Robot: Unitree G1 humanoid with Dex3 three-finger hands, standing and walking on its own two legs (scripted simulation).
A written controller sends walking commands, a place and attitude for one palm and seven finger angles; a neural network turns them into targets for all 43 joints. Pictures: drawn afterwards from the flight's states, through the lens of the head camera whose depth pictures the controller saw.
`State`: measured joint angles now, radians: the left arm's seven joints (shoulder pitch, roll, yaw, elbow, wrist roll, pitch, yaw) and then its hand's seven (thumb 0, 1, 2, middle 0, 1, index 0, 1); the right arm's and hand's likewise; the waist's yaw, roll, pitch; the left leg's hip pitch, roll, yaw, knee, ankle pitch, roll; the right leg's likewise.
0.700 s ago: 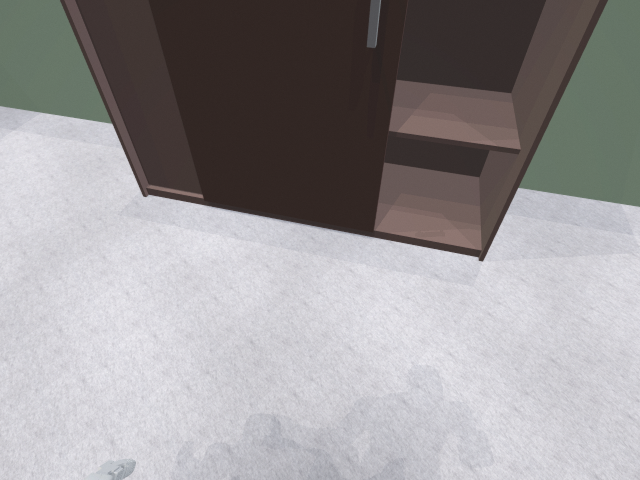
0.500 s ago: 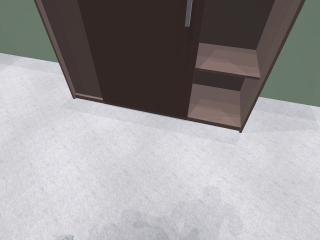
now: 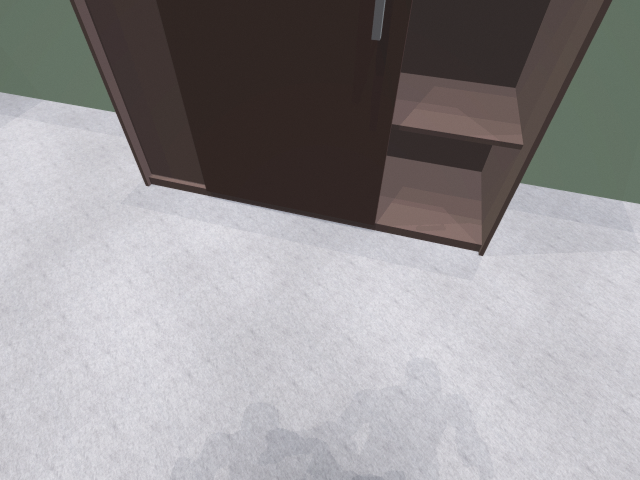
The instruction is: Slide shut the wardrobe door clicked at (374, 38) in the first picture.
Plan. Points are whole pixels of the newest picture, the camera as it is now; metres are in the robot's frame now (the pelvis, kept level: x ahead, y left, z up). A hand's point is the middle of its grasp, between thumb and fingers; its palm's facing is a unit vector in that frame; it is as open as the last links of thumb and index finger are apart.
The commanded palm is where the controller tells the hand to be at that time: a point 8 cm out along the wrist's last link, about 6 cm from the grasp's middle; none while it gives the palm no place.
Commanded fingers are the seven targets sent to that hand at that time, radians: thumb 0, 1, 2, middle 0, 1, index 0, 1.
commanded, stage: stand and wait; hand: left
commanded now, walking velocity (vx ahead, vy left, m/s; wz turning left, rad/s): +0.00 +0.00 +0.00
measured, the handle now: out of the picture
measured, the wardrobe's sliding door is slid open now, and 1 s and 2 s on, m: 0.46 0.46 0.46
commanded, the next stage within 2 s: look at it before walking up in 0.12 s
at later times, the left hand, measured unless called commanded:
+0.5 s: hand out of the picture +0.09 +0.24 -0.15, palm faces -0.02 -0.94 -0.33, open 7.4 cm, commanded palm none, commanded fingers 0.00 0.90 0.90 -0.20 -0.30 -0.20 -0.30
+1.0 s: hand out of the picture +0.06 +0.23 -0.16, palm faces -0.02 -0.96 -0.29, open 7.4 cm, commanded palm none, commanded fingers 0.00 0.90 0.90 -0.20 -0.30 -0.20 -0.30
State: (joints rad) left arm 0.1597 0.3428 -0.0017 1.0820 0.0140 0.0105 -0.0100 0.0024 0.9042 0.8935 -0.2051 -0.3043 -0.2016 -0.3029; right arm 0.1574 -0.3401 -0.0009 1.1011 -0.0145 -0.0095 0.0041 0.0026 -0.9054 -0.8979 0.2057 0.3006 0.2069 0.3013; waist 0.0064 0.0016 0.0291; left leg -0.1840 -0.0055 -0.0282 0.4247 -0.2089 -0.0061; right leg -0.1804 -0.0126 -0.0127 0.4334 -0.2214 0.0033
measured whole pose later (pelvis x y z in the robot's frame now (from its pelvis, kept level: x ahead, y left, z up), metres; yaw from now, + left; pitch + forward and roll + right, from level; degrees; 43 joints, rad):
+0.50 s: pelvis +0.01 +0.00 +0.00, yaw +0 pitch -2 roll +0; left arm 0.13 0.34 0.00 1.08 0.02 0.00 -0.01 0.00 0.90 0.89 -0.21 -0.30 -0.20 -0.30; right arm 0.12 -0.34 0.00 1.10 -0.01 -0.01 0.00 0.00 -0.91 -0.90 0.21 0.30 0.21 0.30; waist 0.01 0.00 0.02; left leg -0.15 0.00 -0.03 0.38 -0.20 -0.01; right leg -0.15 -0.01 -0.01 0.40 -0.21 0.00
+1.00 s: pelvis +0.02 +0.00 +0.00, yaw -2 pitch -2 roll +0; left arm 0.22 0.30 0.00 1.09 0.02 0.02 -0.01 0.00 0.91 0.89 -0.20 -0.30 -0.20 -0.30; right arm 0.19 -0.29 0.01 1.12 -0.03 0.01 0.01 0.00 -0.91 -0.90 0.20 0.30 0.20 0.30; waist 0.02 0.00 -0.02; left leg -0.16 0.01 0.00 0.45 -0.29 -0.01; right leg -0.16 0.00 0.01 0.44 -0.28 -0.01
